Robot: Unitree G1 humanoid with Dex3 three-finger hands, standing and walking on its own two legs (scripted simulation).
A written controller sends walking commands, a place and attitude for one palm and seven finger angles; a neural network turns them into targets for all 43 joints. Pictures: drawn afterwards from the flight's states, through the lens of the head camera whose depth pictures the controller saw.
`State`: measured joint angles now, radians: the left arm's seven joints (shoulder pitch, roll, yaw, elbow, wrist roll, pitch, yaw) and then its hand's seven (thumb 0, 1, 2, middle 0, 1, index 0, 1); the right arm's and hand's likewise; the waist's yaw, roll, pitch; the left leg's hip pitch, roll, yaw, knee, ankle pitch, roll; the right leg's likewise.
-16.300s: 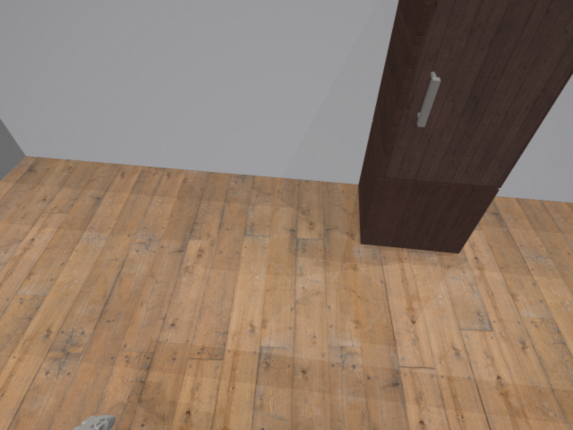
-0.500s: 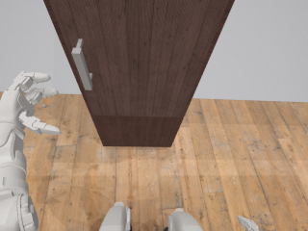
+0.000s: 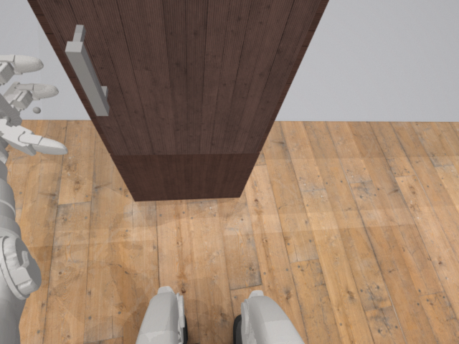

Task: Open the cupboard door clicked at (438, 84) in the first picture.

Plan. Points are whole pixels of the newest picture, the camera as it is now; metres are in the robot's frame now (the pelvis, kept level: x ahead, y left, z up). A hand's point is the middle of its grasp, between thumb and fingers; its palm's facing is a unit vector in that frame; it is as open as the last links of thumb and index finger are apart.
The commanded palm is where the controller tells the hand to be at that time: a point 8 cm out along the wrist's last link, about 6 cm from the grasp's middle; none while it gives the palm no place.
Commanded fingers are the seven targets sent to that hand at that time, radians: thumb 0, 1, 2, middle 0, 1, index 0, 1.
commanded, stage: move the hooked fingers beside the handle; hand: left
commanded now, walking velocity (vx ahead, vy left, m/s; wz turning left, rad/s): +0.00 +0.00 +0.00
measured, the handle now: (92, 74) +0.54 +0.22 +0.07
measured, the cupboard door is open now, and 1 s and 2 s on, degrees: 0 0 0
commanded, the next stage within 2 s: slide the fingers in behind the handle in 0.94 s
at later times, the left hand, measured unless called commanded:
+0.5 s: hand (37, 105) +0.48 +0.29 +0.07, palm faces +0.06 -1.00 -0.01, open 14.0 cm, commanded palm +0.46 +0.32 +0.07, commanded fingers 0.00 -0.50 0.30 -0.30 -1.20 -0.30 -1.20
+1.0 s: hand (42, 102) +0.48 +0.28 +0.07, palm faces +0.07 -1.00 -0.02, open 14.0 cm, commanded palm +0.47 +0.32 +0.07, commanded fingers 0.00 -0.50 0.30 -0.30 -1.20 -0.30 -1.20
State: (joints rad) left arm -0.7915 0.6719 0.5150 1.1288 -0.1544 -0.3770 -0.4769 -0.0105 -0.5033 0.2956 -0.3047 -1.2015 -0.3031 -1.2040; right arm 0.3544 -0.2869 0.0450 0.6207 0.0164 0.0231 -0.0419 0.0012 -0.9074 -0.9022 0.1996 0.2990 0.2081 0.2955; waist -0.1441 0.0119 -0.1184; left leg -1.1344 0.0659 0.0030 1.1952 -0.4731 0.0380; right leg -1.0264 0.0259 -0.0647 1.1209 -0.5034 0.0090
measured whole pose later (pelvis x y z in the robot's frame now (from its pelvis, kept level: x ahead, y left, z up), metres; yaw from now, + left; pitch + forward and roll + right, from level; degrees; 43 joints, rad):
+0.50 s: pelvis +0.01 +0.01 +0.00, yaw -1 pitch +24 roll -5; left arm -0.78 0.66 0.53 1.10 -0.15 -0.37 -0.46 -0.01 -0.50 0.30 -0.30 -1.20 -0.30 -1.20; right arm 0.37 -0.27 0.05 0.61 0.01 0.07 -0.02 0.00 -0.91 -0.90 0.20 0.30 0.21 0.30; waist -0.15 0.02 -0.12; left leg -1.13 0.07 0.01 1.18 -0.48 0.04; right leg -1.02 0.03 -0.06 1.09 -0.50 0.02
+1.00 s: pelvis +0.00 +0.00 +0.00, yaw +0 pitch +24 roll -5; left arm -0.83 0.68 0.51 1.15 -0.13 -0.40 -0.43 -0.01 -0.50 0.30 -0.31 -1.20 -0.30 -1.20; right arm 0.34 -0.28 0.05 0.61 0.01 0.06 -0.03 0.00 -0.91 -0.90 0.20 0.30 0.21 0.30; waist -0.16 0.01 -0.12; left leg -1.15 0.07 0.00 1.20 -0.48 0.03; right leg -1.04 0.03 -0.07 1.12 -0.51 0.01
